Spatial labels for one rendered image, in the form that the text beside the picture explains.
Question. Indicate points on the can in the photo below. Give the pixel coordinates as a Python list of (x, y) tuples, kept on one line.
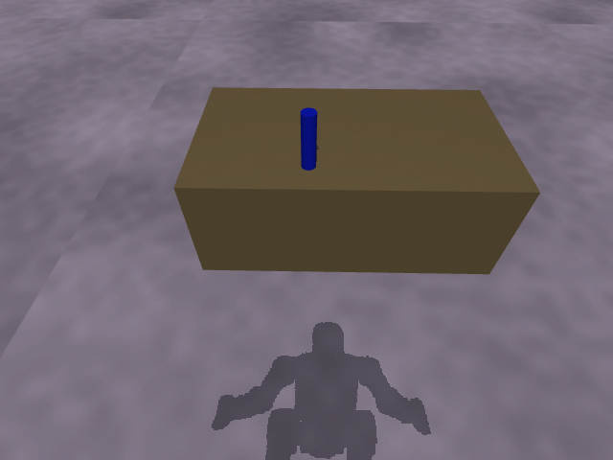
[(308, 138)]

